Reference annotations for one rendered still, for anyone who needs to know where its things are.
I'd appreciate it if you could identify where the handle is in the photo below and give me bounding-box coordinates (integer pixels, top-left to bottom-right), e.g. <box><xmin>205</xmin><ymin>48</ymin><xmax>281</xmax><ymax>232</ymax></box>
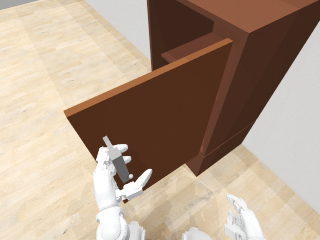
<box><xmin>103</xmin><ymin>136</ymin><xmax>131</xmax><ymax>183</ymax></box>

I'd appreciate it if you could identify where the left robot shin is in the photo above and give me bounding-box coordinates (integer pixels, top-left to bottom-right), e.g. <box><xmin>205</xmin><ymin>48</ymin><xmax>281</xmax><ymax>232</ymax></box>
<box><xmin>130</xmin><ymin>221</ymin><xmax>139</xmax><ymax>226</ymax></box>

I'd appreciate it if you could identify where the cupboard door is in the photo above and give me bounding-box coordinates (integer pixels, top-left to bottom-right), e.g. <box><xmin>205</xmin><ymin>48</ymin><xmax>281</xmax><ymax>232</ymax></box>
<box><xmin>63</xmin><ymin>38</ymin><xmax>233</xmax><ymax>204</ymax></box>

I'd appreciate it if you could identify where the robot right hand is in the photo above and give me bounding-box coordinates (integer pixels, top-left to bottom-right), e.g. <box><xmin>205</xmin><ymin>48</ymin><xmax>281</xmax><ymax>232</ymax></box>
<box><xmin>224</xmin><ymin>193</ymin><xmax>264</xmax><ymax>240</ymax></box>

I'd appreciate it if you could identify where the left robot thigh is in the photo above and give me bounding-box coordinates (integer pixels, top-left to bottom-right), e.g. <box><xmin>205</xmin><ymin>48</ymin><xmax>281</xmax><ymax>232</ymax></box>
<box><xmin>128</xmin><ymin>224</ymin><xmax>146</xmax><ymax>240</ymax></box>

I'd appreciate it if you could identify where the left robot forearm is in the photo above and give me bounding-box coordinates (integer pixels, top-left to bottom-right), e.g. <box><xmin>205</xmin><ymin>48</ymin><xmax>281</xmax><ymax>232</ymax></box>
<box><xmin>96</xmin><ymin>206</ymin><xmax>130</xmax><ymax>240</ymax></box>

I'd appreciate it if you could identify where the robot left hand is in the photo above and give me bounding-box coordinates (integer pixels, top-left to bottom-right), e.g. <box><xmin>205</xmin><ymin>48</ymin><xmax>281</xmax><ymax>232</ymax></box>
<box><xmin>92</xmin><ymin>144</ymin><xmax>152</xmax><ymax>212</ymax></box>

